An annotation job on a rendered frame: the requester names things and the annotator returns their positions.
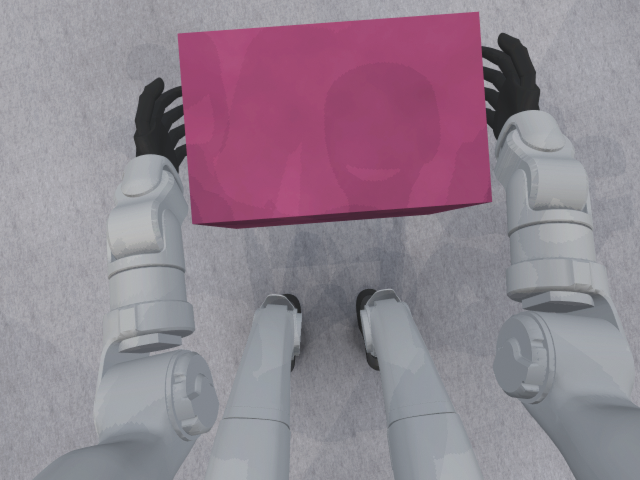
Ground robot right shin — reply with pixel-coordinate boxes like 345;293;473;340
366;289;412;357

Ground right robot hand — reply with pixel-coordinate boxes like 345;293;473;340
481;33;540;140

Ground left robot hand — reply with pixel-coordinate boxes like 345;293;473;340
134;77;187;174

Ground right robot thigh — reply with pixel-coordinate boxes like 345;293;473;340
360;298;484;480

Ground carton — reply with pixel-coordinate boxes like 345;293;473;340
177;12;492;229

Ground right robot forearm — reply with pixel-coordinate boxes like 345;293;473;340
494;110;635;392

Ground robot right upper arm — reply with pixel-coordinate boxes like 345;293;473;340
493;311;640;480

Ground robot left upper arm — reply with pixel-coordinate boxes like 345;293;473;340
32;349;219;480

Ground left robot forearm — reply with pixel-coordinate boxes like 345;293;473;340
93;154;195;438

